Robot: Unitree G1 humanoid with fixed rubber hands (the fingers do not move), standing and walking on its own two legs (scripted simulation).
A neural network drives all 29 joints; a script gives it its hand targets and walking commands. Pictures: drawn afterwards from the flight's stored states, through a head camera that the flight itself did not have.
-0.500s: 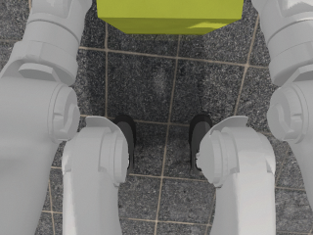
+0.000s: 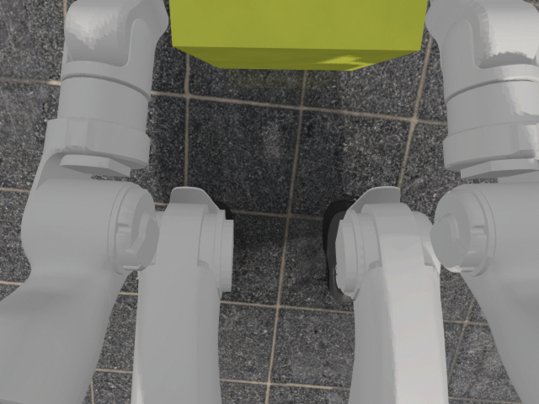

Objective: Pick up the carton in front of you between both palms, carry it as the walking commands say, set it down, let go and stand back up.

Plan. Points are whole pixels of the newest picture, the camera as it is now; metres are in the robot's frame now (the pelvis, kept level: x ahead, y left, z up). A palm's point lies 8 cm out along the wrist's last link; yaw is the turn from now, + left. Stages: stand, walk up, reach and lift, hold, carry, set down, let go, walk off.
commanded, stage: reach and lift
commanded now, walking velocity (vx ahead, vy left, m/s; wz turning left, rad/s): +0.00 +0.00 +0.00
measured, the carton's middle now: out of the picture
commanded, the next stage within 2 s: none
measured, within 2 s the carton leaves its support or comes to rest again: neither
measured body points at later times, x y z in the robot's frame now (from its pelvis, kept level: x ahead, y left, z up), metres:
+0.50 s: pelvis -0.01 +0.00 +0.11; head +0.27 +0.00 +0.46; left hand +0.52 +0.14 +0.04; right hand +0.52 -0.16 +0.04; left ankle +0.11 +0.13 -0.35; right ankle +0.11 -0.13 -0.35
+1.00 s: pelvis +0.04 +0.00 +0.24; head +0.21 +0.00 +0.66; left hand +0.47 +0.14 +0.20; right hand +0.47 -0.16 +0.20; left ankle +0.11 +0.13 -0.35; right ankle +0.11 -0.13 -0.35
